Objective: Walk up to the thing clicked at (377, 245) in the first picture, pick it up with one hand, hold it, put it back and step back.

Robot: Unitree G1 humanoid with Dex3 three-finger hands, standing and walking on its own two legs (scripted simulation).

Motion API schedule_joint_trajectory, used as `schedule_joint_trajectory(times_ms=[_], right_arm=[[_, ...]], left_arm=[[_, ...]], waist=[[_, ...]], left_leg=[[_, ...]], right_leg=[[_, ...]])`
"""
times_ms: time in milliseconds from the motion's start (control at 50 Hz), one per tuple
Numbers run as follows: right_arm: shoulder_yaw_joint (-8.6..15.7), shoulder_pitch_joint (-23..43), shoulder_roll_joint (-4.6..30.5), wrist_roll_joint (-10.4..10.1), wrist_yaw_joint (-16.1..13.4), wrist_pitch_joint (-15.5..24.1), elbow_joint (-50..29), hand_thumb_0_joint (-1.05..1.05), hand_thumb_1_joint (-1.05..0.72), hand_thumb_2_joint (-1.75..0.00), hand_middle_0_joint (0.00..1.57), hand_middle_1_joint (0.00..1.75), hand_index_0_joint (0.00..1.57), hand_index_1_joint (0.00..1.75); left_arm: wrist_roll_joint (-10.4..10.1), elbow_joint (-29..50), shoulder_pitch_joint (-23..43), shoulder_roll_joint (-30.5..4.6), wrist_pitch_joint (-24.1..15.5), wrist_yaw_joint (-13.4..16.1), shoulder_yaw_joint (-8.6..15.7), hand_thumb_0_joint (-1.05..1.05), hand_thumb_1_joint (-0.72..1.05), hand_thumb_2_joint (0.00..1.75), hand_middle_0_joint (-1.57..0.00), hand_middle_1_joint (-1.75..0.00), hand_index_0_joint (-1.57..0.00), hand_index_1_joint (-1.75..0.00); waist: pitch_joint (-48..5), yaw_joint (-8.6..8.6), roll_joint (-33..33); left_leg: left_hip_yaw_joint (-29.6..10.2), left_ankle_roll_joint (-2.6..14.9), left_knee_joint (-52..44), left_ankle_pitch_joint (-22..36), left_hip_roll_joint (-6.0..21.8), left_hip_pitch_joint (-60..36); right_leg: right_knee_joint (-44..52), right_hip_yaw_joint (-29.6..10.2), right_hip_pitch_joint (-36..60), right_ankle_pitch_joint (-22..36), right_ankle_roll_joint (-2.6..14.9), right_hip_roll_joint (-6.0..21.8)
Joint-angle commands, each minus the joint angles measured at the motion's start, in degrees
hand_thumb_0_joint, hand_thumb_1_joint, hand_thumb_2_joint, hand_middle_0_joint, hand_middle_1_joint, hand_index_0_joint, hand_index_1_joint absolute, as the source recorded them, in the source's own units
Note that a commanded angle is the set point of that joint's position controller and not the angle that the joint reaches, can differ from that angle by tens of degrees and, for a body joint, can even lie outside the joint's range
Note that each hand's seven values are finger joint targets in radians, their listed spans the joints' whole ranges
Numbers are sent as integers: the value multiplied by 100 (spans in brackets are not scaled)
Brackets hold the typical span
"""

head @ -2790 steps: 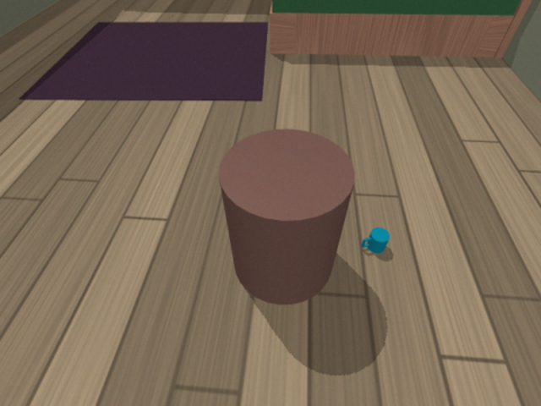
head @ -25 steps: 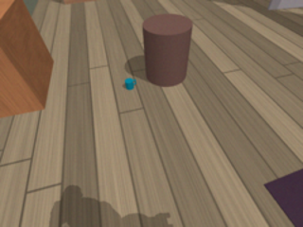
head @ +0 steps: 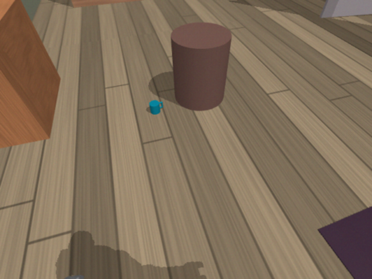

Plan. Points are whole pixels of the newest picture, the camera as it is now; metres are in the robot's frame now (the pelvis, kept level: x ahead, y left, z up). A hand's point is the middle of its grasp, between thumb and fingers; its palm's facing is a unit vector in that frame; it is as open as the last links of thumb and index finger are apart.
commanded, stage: stand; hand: left
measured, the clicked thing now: (156, 106) +1.51 +0.26 -0.74
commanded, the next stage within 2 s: none
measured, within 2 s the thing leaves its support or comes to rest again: neither
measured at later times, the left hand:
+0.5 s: hand out of the picture +0.08 +0.26 -0.15, palm faces -0.01 -0.94 -0.35, open 7.4 cm
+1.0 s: hand out of the picture +0.08 +0.26 -0.15, palm faces -0.02 -0.94 -0.34, open 7.3 cm
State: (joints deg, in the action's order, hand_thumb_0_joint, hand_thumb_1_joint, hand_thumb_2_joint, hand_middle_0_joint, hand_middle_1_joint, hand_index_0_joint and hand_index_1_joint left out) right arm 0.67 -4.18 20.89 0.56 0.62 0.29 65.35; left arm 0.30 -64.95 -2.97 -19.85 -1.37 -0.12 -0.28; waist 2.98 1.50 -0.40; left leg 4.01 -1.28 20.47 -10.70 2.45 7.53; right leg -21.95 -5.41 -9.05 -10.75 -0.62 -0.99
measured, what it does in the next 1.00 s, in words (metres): stands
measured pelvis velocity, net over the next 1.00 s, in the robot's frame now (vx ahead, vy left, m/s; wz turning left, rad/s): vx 0.01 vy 0.00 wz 0.02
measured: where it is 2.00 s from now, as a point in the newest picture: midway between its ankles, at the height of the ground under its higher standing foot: outside the picture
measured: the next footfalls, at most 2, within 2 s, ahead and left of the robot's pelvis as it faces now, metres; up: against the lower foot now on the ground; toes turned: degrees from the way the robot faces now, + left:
none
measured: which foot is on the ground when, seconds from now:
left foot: down 0.00-1.00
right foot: down 0.00-1.00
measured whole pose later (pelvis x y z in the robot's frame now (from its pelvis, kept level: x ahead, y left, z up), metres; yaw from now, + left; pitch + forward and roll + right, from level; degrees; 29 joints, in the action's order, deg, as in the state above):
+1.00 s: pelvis +0.01 +0.00 +0.00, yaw +1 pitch -2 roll +0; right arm 0.6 -5.8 20.1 0.6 0.7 -0.1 66.0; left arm 0.4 -64.8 -6.2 -19.9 -1.0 -0.1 -0.5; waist 2.8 0.8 -0.1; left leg 2.7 -1.0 18.5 -9.9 1.9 6.6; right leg -18.8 -4.1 -7.0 -9.8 -0.9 -0.4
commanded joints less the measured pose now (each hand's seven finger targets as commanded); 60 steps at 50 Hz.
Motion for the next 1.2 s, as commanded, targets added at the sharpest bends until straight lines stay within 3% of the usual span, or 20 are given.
schedule_joint_trajectory(times_ms=[0, 80, 220, 340, 680, 820, 940, 1020, 1120, 1180], right_arm=[[251, 346, 1139, 4, -50, 141, -305, 0, -90, -90, 20, 30, 20, 30], [254, 351, 1170, 5, -49, 152, -289, 0, -90, -90, 20, 30, 20, 30], [242, 335, 1151, 9, -53, 152, -304, 0, -90, -90, 20, 30, 20, 30], [263, 249, 1135, 4, -68, 147, -299, 0, -90, -90, 20, 30, 20, 30], [230, 200, 1105, -4, -53, 113, -273, 0, -90, -90, 20, 30, 20, 30], [230, 201, 1126, -1, -49, 107, -294, 0, -90, -90, 20, 30, 20, 30], [224, 107, 1115, -1, -44, 101, -269, 0, -90, -90, 20, 30, 20, 30], [220, 136, 1119, -3, -48, 106, -274, 0, -90, -90, 20, 30, 20, 30], [227, 69, 1142, -4, -58, 115, -281, 0, -90, -90, 20, 30, 20, 30], [220, 116, 1162, -7, -69, 110, -280, 0, -90, -90, 20, 30, 20, 30]], left_arm=[[5, 280, 286, -1272, -100, 79, 275, 0, 90, 90, -20, -30, -20, -30], [3, 274, 245, -1230, -105, 74, 271, 0, 90, 90, -20, -30, -20, -30], [6, 251, 152, -1173, -90, 61, 263, 0, 90, 90, -20, -30, -20, -30], [6, 276, 93, -1222, -86, 77, 280, 0, 90, 90, -20, -30, -20, -30], [2, 306, -41, -1191, -66, 72, 244, 0, 90, 90, -20, -30, -20, -30], [18, 351, -24, -1217, -73, 81, 238, 0, 90, 90, -20, -30, -20, -30], [5, 337, -40, -1252, -67, 75, 236, 0, 90, 90, -20, -30, -20, -30], [16, 339, -82, -1236, -59, 71, 229, 0, 90, 90, -20, -30, -20, -30], [7, 370, -67, -1253, -71, 85, 224, 0, 90, 90, -20, -30, -20, -30], [10, 363, -113, -1220, -57, 83, 213, 0, 90, 90, -20, -30, -20, -30]], waist=[[-527, -24, 109], [-578, -41, -32], [-479, -59, -22], [-639, -18, 20], [-347, -63, 104], [-426, -67, 31], [-348, -54, 94], [-339, -76, 65], [-608, -52, 46], [-536, -83, -26]], left_leg=[[-568, 162, -434, 229, 588, -416], [-588, 180, -437, 363, 615, -404], [-612, 188, -496, 159, 610, -350], [-592, 183, -393, 786, 629, -554], [-634, 182, -514, 279, 585, -415], [-641, 209, -483, 323, 587, -366], [-661, 188, -515, 183, 554, -298], [-664, 187, -507, 201, 550, -308], [-647, 209, -392, 886, 601, -513], [-637, 217, -397, 818, 594, -485]], right_leg=[[488, -474, -140, 769, 178, 663], [476, -424, -51, 971, 166, 666], [542, -403, -110, 745, 152, 660], [431, -342, -5, 1234, 172, 683], [646, -348, -135, 630, 149, 690], [639, -323, -1, 765, 147, 719], [649, -333, -40, 508, 155, 711], [653, -325, -57, 558, 153, 705], [507, -264, 132, 1193, 166, 742], [529, -256, 155, 1219, 160, 740]])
